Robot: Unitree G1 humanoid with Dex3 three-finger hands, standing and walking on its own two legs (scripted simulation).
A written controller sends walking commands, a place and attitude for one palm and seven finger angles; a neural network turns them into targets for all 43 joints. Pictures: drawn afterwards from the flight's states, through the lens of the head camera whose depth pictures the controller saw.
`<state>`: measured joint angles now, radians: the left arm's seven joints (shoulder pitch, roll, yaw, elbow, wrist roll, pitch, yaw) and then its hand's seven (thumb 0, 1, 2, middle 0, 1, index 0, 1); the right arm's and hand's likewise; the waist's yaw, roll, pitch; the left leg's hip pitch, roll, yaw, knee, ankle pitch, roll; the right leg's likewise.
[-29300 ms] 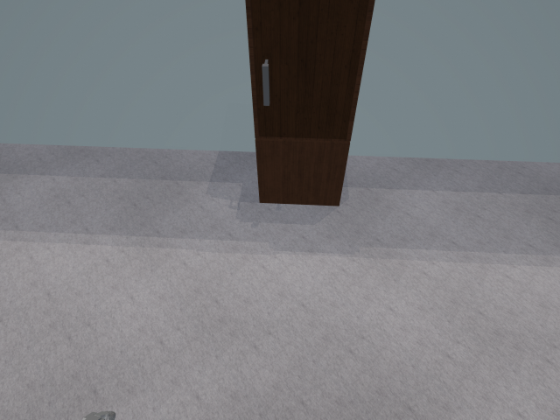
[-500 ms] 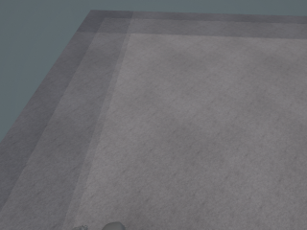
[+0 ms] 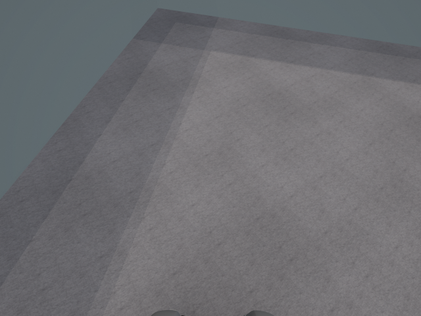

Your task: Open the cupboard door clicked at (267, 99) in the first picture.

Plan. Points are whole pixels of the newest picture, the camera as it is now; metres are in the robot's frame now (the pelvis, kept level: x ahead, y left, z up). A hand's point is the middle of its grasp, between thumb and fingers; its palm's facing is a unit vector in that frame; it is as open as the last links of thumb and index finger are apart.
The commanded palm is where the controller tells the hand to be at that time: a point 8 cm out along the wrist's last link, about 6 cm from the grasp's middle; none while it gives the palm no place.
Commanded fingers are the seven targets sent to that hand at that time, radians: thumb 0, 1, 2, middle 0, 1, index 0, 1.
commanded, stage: turn to face it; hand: left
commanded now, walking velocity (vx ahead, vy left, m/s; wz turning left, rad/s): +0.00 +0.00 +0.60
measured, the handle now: out of the picture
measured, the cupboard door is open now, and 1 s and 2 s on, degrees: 43 43 43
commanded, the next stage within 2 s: none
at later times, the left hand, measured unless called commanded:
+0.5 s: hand out of the picture +0.09 +0.15 -0.16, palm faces +0.35 -0.91 -0.22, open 7.4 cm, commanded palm none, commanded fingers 0.00 0.90 0.90 -0.20 -0.30 -0.20 -0.30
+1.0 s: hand out of the picture +0.08 +0.15 -0.15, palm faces +0.59 -0.75 -0.30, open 7.4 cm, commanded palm none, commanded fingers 0.00 0.90 0.90 -0.20 -0.30 -0.20 -0.30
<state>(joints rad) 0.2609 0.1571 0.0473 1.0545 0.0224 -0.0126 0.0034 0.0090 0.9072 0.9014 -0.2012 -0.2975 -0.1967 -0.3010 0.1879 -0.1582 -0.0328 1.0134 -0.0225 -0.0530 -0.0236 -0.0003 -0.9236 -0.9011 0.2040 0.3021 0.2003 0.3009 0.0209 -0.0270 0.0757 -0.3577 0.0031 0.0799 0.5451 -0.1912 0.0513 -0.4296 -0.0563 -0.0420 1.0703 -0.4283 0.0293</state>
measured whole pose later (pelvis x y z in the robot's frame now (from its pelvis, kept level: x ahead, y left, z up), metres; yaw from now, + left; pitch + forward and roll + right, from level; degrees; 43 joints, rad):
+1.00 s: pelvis +0.13 -0.08 +0.00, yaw +38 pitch +1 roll +1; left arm 0.19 0.21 0.04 0.85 0.03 0.01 0.02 0.00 0.90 0.90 -0.20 -0.30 -0.20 -0.30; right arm 0.14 -0.26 -0.09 0.91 -0.02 0.08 0.02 0.01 -0.90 -0.90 0.21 0.30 0.20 0.30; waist -0.01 0.04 0.11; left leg -0.51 -0.02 -0.05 1.09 -0.47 -0.04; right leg -0.29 -0.07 -0.09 0.61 -0.33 0.00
